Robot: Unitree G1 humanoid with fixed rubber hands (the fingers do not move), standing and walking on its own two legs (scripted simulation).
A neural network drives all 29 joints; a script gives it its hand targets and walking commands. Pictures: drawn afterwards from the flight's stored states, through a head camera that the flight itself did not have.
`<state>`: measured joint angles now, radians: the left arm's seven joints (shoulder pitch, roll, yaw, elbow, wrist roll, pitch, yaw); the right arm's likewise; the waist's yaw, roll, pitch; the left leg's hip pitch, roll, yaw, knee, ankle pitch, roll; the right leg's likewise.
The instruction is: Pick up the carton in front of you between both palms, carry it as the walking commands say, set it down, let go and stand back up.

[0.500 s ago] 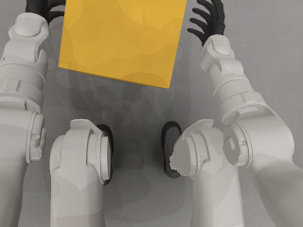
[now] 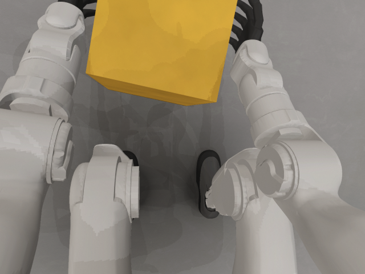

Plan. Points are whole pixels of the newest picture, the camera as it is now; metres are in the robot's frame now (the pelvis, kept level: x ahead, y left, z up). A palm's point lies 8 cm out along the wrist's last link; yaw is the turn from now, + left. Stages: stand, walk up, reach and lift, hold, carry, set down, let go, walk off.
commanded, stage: reach and lift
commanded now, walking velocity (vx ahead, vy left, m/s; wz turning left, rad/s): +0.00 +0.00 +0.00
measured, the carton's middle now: (159, 47) +0.51 +0.07 -0.24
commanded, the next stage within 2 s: none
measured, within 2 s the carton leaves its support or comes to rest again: leaves its support in 0.04 s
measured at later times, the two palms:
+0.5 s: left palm out of the picture +0.48 +0.23 +0.02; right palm (306, 29) +0.49 -0.07 +0.02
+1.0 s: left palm out of the picture +0.44 +0.21 +0.16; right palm out of the picture +0.47 -0.08 +0.17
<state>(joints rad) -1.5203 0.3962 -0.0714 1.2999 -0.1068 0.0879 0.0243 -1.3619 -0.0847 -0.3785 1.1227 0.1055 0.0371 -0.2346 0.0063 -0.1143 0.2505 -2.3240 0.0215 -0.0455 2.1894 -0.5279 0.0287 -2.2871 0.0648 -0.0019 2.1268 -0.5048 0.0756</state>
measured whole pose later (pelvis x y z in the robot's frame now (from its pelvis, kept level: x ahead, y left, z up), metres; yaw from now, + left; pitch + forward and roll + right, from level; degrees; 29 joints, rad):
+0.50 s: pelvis +0.01 -0.02 +0.08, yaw +6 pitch +40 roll -3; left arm -1.13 0.17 0.31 0.92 0.19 0.31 -0.02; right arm -0.97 0.13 -0.55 0.66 -0.15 0.27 -0.19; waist 0.01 -0.05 -0.12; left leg -2.11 -0.06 -0.08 1.90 -0.49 -0.03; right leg -2.07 0.12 0.04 1.90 -0.53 0.07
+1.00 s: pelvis +0.04 -0.02 +0.21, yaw +8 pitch +35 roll -2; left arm -0.77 0.04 0.31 0.69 0.17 0.34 -0.01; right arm -0.69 0.16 -0.43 0.56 -0.13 0.29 -0.16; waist 0.00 -0.04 -0.23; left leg -1.65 -0.05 -0.08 1.52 -0.48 -0.03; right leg -1.61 0.09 0.06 1.52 -0.52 0.04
